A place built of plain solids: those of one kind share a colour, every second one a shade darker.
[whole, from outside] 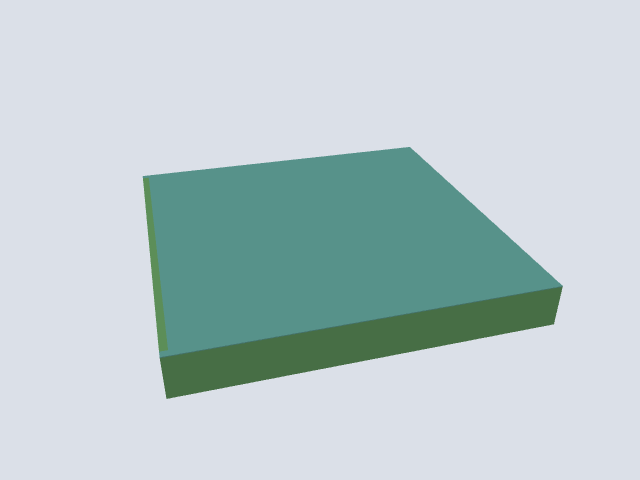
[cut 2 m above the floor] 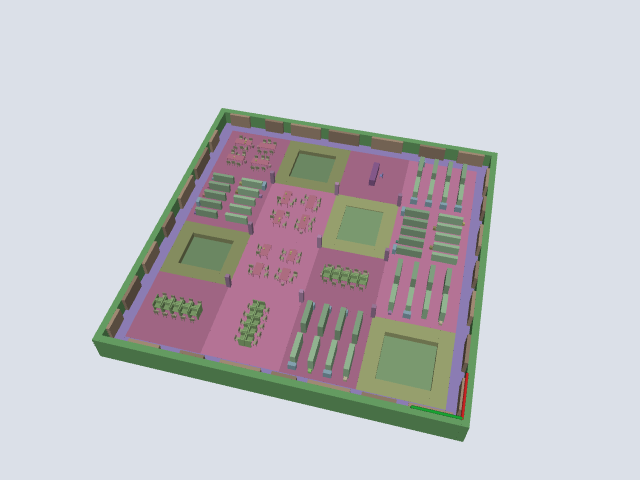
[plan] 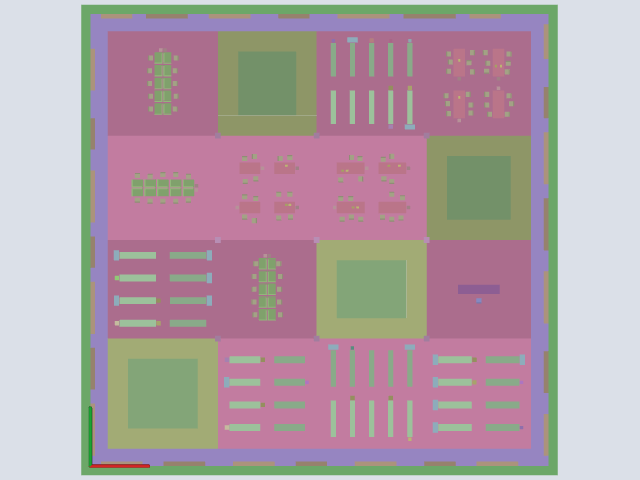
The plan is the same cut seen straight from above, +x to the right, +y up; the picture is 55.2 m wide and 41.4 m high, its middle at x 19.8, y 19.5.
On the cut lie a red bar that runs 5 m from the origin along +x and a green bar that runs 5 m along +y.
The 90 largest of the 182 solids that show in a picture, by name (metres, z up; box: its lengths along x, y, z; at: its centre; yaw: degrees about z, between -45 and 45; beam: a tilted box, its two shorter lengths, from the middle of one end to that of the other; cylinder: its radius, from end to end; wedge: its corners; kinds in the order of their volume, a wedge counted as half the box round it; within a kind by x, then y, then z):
{
 "floor_bay_1": {"box": [9.5, 8.5, 1.5], "at": [6.25, 15.25, -0.75]},
 "floor_bay_2": {"box": [9.5, 9.0, 1.5], "at": [6.25, 24.0, -0.75]},
 "floor_bay_3": {"box": [9.5, 9.0, 1.5], "at": [6.25, 33.0, -0.75]},
 "floor_bay_4": {"box": [8.5, 9.5, 1.5], "at": [15.25, 6.25, -0.75]},
 "floor_bay_5": {"box": [8.5, 8.5, 1.5], "at": [15.25, 15.25, -0.75]},
 "floor_bay_6": {"box": [8.5, 9.0, 1.5], "at": [15.25, 24.0, -0.75]},
 "floor_bay_7": {"box": [9.5, 9.5, 1.5], "at": [24.25, 6.25, -0.75]},
 "floor_bay_8": {"box": [9.5, 9.0, 1.5], "at": [24.25, 24.0, -0.75]},
 "floor_bay_9": {"box": [9.5, 9.0, 1.5], "at": [24.25, 33.0, -0.75]},
 "floor_bay_10": {"box": [9.0, 9.5, 1.5], "at": [33.5, 6.25, -0.75]},
 "floor_bay_11": {"box": [9.0, 8.5, 1.5], "at": [33.5, 15.25, -0.75]},
 "floor_bay_12": {"box": [9.0, 9.0, 1.5], "at": [33.5, 33.0, -0.75]},
 "wall_1": {"box": [0.8, 39.0, 5.0], "at": [-0.4, 19.5, 1.0]},
 "wall_2": {"box": [41.1, 0.8, 5.0], "at": [19.75, -0.4, 1.0]},
 "wall_3": {"box": [41.1, 0.8, 5.0], "at": [19.75, 39.4, 1.0]},
 "wall_4": {"box": [0.8, 39.0, 5.0], "at": [39.9, 19.5, 1.0]},
 "floor_aisle_1": {"box": [1.5, 36.0, 1.5], "at": [0.75, 19.5, -0.75]},
 "floor_aisle_2": {"box": [39.5, 1.5, 1.5], "at": [19.75, 0.75, -0.75]},
 "floor_aisle_3": {"box": [39.5, 1.5, 1.5], "at": [19.75, 38.25, -0.75]},
 "floor_aisle_4": {"box": [1.5, 36.0, 1.5], "at": [38.75, 19.5, -0.75]},
 "floor_rim_1": {"box": [1.75, 6.0, 1.5], "at": [2.37, 6.25, -0.75]},
 "floor_rim_2": {"box": [9.5, 1.75, 1.5], "at": [6.25, 2.37, -0.75]},
 "floor_rim_3": {"box": [9.5, 1.75, 1.5], "at": [6.25, 10.13, -0.75]},
 "floor_rim_4": {"box": [1.75, 6.0, 1.5], "at": [10.13, 6.25, -0.75]},
 "floor_rim_5": {"box": [1.75, 5.5, 1.5], "at": [11.87, 33.0, -0.75]},
 "floor_rim_6": {"box": [8.5, 1.75, 1.5], "at": [15.25, 29.37, -0.75]},
 "floor_rim_7": {"box": [8.5, 1.75, 1.5], "at": [15.25, 36.63, -0.75]},
 "floor_rim_8": {"box": [1.75, 5.5, 1.5], "at": [18.63, 33.0, -0.75]},
 "floor_rim_9": {"box": [1.75, 5.0, 1.5], "at": [20.37, 15.25, -0.75]},
 "floor_rim_10": {"box": [9.5, 1.75, 1.5], "at": [24.25, 11.87, -0.75]},
 "floor_rim_11": {"box": [9.5, 1.75, 1.5], "at": [24.25, 18.63, -0.75]},
 "floor_rim_12": {"box": [1.75, 5.0, 1.5], "at": [28.13, 15.25, -0.75]},
 "floor_rim_13": {"box": [1.75, 5.5, 1.5], "at": [29.87, 24.0, -0.75]},
 "floor_rim_14": {"box": [9.0, 1.75, 1.5], "at": [33.5, 20.37, -0.75]},
 "floor_rim_15": {"box": [9.0, 1.75, 1.5], "at": [33.5, 27.63, -0.75]},
 "floor_rim_16": {"box": [1.75, 5.5, 1.5], "at": [37.13, 24.0, -0.75]},
 "ceil_hall_1": {"box": [41.1, 40.6, 0.1], "at": [19.75, 19.5, 3.45]},
 "floor_well_1": {"box": [6.0, 6.0, 0.68], "at": [6.25, 6.25, -1.16]},
 "floor_well_2": {"box": [5.0, 5.5, 0.74], "at": [15.25, 33.0, -1.13]},
 "floor_well_3": {"box": [6.0, 5.0, 1.38], "at": [24.25, 15.25, -0.81]},
 "floor_well_4": {"box": [5.5, 5.5, 0.88], "at": [33.5, 24.0, -1.06]},
 "range_1": {"box": [3.15, 0.6, 2.1], "at": [4.08, 12.32, 1.05]},
 "range_2": {"box": [3.15, 0.6, 2.1], "at": [4.08, 14.28, 1.05]},
 "range_3": {"box": [3.15, 0.6, 2.1], "at": [4.08, 16.23, 1.05]},
 "range_4": {"box": [3.15, 0.6, 2.1], "at": [4.08, 18.18, 1.05]},
 "range_5": {"box": [3.15, 0.6, 2.1], "at": [8.43, 12.32, 1.05]},
 "range_6": {"box": [3.15, 0.6, 2.1], "at": [8.43, 14.28, 1.05]},
 "range_7": {"box": [3.15, 0.6, 2.1], "at": [8.43, 16.23, 1.05]},
 "range_8": {"box": [3.15, 0.6, 2.1], "at": [8.43, 18.18, 1.05]},
 "range_9": {"box": [2.65, 0.6, 2.1], "at": [13.32, 3.33, 1.05]},
 "range_10": {"box": [2.65, 0.6, 2.1], "at": [13.32, 5.28, 1.05]},
 "range_11": {"box": [2.65, 0.6, 2.1], "at": [13.32, 7.22, 1.05]},
 "range_12": {"box": [2.65, 0.6, 2.1], "at": [13.32, 9.18, 1.05]},
 "range_13": {"box": [2.65, 0.6, 2.1], "at": [17.18, 3.33, 1.05]},
 "range_14": {"box": [2.65, 0.6, 2.1], "at": [17.18, 5.28, 1.05]},
 "range_15": {"box": [2.65, 0.6, 2.1], "at": [17.18, 7.22, 1.05]},
 "range_16": {"box": [2.65, 0.6, 2.1], "at": [17.18, 9.18, 1.05]},
 "range_17": {"box": [2.9, 0.6, 2.1], "at": [31.45, 3.33, 1.05]},
 "range_18": {"box": [2.9, 0.6, 2.1], "at": [31.45, 5.28, 1.05]},
 "range_19": {"box": [2.9, 0.6, 2.1], "at": [31.45, 7.22, 1.05]},
 "range_20": {"box": [2.9, 0.6, 2.1], "at": [31.45, 9.18, 1.05]},
 "range_21": {"box": [2.9, 0.6, 2.1], "at": [35.55, 3.33, 1.05]},
 "range_22": {"box": [2.9, 0.6, 2.1], "at": [35.55, 5.28, 1.05]},
 "range_23": {"box": [2.9, 0.6, 2.1], "at": [35.55, 7.22, 1.05]},
 "range_24": {"box": [2.9, 0.6, 2.1], "at": [35.55, 9.18, 1.05]},
 "wallshelf_1": {"box": [0.4, 4.5, 2.1], "at": [0.2, 3.15, 1.05]},
 "wallshelf_2": {"box": [0.4, 3.6, 2.1], "at": [0.2, 8.4, 1.05]},
 "wallshelf_3": {"box": [0.4, 4.5, 2.1], "at": [0.2, 13.65, 1.05]},
 "wallshelf_4": {"box": [0.4, 2.7, 2.1], "at": [0.2, 18.45, 1.05]},
 "wallshelf_5": {"box": [0.4, 4.5, 2.1], "at": [0.2, 23.25, 1.05]},
 "wallshelf_6": {"box": [0.4, 2.7, 2.1], "at": [0.2, 28.65, 1.05]},
 "wallshelf_7": {"box": [0.4, 3.6, 2.1], "at": [0.2, 34.2, 1.05]},
 "wallshelf_8": {"box": [3.6, 0.4, 2.1], "at": [2.7, 0.2, 1.05]},
 "wallshelf_9": {"box": [3.6, 0.4, 2.1], "at": [6.6, 38.8, 1.05]},
 "wallshelf_10": {"box": [3.6, 0.4, 2.1], "at": [8.1, 0.2, 1.05]},
 "wallshelf_11": {"box": [3.6, 0.4, 2.1], "at": [12.0, 38.8, 1.05]},
 "wallshelf_12": {"box": [3.6, 0.4, 2.1], "at": [14.1, 0.2, 1.05]},
 "wallshelf_13": {"box": [2.7, 0.4, 2.1], "at": [19.05, 0.2, 1.05]},
 "wallshelf_14": {"box": [4.5, 0.4, 2.1], "at": [23.55, 38.8, 1.05]},
 "wallshelf_15": {"box": [3.6, 0.4, 2.1], "at": [24.6, 0.2, 1.05]},
 "wallshelf_16": {"box": [4.5, 0.4, 2.1], "at": [29.25, 38.8, 1.05]},
 "wallshelf_17": {"box": [2.7, 0.4, 2.1], "at": [30.15, 0.2, 1.05]},
 "wallshelf_18": {"box": [3.6, 0.4, 2.1], "at": [35.1, 0.2, 1.05]},
 "wallshelf_19": {"box": [0.4, 3.6, 2.1], "at": [39.3, 2.7, 1.05]},
 "wallshelf_20": {"box": [0.4, 3.6, 2.1], "at": [39.3, 8.1, 1.05]},
 "wallshelf_21": {"box": [0.4, 4.5, 2.1], "at": [39.3, 14.55, 1.05]},
 "wallshelf_22": {"box": [0.4, 4.5, 2.1], "at": [39.3, 20.85, 1.05]},
 "wallshelf_23": {"box": [0.4, 4.5, 2.1], "at": [39.3, 26.55, 1.05]},
 "wallshelf_24": {"box": [0.4, 3.0, 2.1], "at": [39.3, 36.6, 1.05]},
 "desk_counter_1": {"box": [3.6, 0.8, 1.05], "at": [33.5, 15.25, 0.53]}
}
